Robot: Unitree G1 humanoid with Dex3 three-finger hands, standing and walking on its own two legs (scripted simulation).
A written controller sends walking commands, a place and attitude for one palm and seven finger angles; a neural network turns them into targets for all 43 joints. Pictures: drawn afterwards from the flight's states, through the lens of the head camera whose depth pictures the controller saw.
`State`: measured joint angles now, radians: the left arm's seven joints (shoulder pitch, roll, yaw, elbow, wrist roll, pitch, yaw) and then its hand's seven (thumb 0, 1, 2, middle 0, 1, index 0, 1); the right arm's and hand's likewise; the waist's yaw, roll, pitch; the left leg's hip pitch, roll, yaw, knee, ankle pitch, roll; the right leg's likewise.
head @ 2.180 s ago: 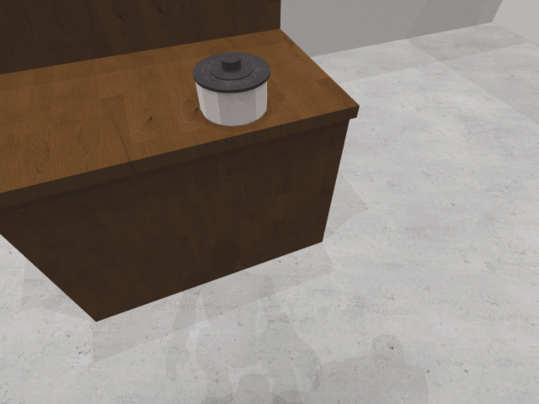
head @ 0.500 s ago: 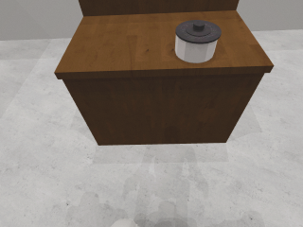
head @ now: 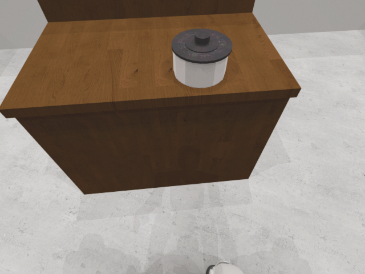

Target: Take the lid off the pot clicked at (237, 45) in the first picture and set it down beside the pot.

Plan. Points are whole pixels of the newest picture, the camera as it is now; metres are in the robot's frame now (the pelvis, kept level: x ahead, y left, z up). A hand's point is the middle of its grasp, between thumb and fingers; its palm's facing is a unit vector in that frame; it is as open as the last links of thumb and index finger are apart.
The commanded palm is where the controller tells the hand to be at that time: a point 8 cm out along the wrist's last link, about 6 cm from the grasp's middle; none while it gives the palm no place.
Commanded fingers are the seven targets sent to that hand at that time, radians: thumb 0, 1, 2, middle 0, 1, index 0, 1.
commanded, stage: take the last steps up to it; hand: left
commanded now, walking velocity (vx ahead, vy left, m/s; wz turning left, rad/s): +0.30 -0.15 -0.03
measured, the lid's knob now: (202, 37) +0.76 -0.05 +0.11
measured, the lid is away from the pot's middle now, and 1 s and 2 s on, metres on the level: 0.00 0.00 0.00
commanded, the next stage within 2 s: come to a stop and stand still in 0.54 s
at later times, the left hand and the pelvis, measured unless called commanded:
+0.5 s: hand (144, 243) +0.22 +0.11 -0.16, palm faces -0.01 -0.99 -0.14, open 7.3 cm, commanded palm none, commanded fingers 0.00 0.90 0.90 -0.20 -0.30 -0.20 -0.30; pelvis +0.18 -0.07 +0.02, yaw -1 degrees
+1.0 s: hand (175, 187) +0.37 +0.03 -0.15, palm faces +0.07 -0.96 -0.27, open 7.3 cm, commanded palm none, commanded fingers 0.00 0.90 0.90 -0.20 -0.30 -0.20 -0.30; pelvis +0.29 -0.16 +0.01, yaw +2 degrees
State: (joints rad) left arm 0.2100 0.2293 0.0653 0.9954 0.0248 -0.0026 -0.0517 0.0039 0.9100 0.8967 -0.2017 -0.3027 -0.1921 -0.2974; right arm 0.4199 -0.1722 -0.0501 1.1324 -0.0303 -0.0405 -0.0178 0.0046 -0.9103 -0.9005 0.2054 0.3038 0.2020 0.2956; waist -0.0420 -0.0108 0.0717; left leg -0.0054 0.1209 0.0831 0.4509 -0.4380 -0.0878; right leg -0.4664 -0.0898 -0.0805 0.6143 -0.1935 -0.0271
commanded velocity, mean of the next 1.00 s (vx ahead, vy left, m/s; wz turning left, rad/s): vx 0.05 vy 0.00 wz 0.00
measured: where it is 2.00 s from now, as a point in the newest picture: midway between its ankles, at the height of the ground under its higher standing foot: (208, 249)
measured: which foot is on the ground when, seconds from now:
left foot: down 0.00-0.00, up 0.02-0.32, down 0.34-0.70, up 0.72-1.00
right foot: down 0.00-0.36, up 0.38-0.70, down 0.72-1.00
